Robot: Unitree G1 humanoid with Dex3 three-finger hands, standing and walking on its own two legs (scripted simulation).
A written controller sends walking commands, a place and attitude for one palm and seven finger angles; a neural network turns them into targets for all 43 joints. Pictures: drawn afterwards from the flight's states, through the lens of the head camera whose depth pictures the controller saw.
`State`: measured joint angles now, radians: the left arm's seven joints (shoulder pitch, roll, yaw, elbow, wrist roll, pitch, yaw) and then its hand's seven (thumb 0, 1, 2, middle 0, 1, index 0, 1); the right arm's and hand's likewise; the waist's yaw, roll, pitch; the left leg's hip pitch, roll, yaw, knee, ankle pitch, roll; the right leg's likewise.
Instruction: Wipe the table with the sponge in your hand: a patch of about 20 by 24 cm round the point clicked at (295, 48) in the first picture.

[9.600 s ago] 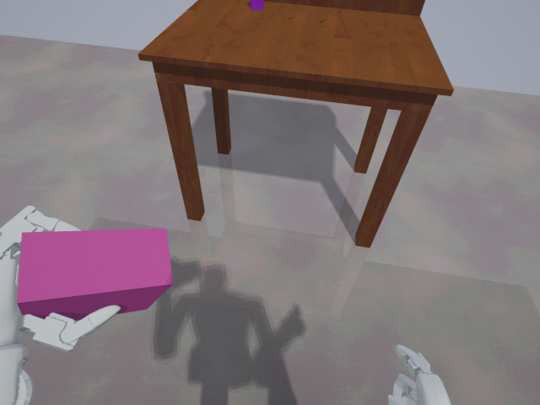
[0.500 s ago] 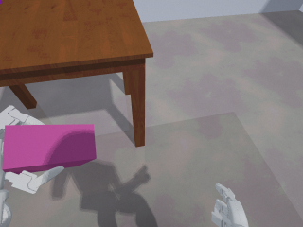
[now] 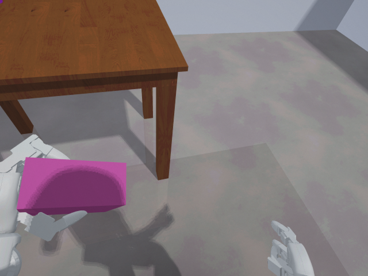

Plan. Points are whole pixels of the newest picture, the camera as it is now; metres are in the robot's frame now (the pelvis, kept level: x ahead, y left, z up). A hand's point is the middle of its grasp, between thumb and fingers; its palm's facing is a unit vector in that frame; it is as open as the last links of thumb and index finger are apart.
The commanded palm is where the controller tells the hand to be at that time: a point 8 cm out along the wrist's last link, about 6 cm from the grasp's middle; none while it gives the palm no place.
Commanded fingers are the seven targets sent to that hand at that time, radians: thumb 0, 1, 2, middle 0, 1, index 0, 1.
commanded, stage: shuffle to correct the standing spot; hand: left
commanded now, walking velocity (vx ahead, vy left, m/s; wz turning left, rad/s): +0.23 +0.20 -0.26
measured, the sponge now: (88, 190) +0.22 +0.19 +0.12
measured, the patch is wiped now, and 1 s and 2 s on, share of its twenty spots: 0.00 0.00 0.00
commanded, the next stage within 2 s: none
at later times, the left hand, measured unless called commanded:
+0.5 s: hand (2, 163) +0.23 +0.31 +0.16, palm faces +0.39 -0.84 -0.38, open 10.5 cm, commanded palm +0.17 +0.33 +0.18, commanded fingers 0.00 0.10 1.30 -1.20 -1.60 -1.20 -1.60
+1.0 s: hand (34, 114) +0.33 +0.30 +0.18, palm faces +0.26 -0.86 -0.43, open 10.5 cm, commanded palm +0.29 +0.35 +0.18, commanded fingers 0.00 0.10 1.30 -1.20 -1.60 -1.20 -1.60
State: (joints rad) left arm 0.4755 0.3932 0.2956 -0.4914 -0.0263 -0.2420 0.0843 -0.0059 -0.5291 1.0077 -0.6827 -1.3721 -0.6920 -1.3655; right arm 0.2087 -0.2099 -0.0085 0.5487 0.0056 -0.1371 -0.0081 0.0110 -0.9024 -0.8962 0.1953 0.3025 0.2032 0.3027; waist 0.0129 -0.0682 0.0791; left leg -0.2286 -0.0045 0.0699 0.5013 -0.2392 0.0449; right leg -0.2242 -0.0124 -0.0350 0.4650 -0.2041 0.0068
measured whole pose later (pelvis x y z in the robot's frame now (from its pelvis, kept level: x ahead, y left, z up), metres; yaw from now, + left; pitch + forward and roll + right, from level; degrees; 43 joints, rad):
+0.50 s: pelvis +0.00 +0.06 -0.01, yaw -3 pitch -2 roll +0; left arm 0.37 0.39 0.40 -0.42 -0.02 -0.23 0.11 -0.01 -0.53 1.01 -0.68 -1.37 -0.69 -1.37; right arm 0.25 -0.16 0.03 0.59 0.00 -0.14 0.01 0.01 -0.90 -0.90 0.20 0.30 0.21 0.30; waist 0.02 -0.04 0.04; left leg -0.23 -0.05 0.12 0.55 -0.30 0.10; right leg -0.56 0.01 0.00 1.19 -0.38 -0.01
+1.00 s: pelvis +0.09 +0.10 -0.01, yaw -8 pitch -1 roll +2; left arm 0.46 0.37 0.37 -0.53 -0.01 -0.27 0.10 0.00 -0.53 1.01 -0.68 -1.37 -0.69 -1.37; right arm 0.22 -0.25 -0.03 0.60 -0.01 -0.09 0.00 0.01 -0.90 -0.90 0.20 0.30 0.20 0.30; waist 0.03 -0.05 0.06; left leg -0.53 0.14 -0.01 0.84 -0.20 0.01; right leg -0.25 -0.09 -0.09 0.61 -0.34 0.00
